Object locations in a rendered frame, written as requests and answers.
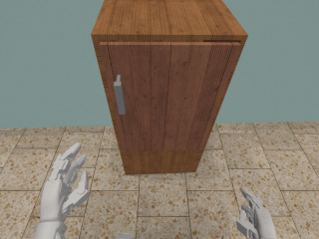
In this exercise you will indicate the left robot hand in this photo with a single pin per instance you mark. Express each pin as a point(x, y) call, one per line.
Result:
point(57, 187)

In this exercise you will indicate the cupboard door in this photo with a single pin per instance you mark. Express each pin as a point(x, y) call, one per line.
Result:
point(171, 90)

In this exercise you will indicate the left robot forearm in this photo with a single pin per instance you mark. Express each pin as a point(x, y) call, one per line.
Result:
point(50, 229)

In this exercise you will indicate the handle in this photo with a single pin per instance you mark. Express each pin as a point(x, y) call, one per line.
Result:
point(118, 88)

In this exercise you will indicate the right robot hand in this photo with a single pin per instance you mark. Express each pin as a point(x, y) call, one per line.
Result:
point(259, 224)

